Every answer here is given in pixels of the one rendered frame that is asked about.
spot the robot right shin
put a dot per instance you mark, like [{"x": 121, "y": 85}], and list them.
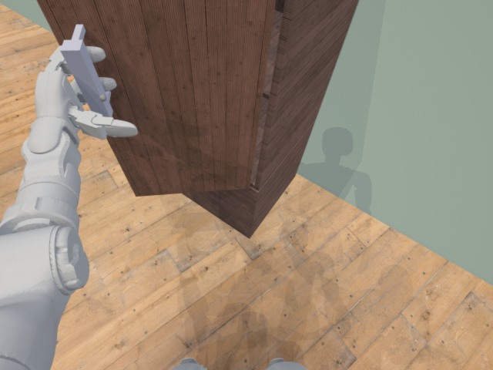
[{"x": 276, "y": 360}]

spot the robot shin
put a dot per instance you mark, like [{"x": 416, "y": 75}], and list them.
[
  {"x": 276, "y": 360},
  {"x": 188, "y": 360}
]

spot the left robot forearm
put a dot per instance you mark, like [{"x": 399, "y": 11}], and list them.
[{"x": 49, "y": 192}]

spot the left robot upper arm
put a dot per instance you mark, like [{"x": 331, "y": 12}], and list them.
[{"x": 39, "y": 270}]

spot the robot left shin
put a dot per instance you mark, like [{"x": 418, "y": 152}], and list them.
[{"x": 188, "y": 360}]

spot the cupboard door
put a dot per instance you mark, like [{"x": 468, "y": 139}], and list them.
[{"x": 189, "y": 75}]

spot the left robot hand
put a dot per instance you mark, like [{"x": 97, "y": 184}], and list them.
[{"x": 56, "y": 97}]

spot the handle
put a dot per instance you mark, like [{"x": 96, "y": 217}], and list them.
[{"x": 80, "y": 64}]

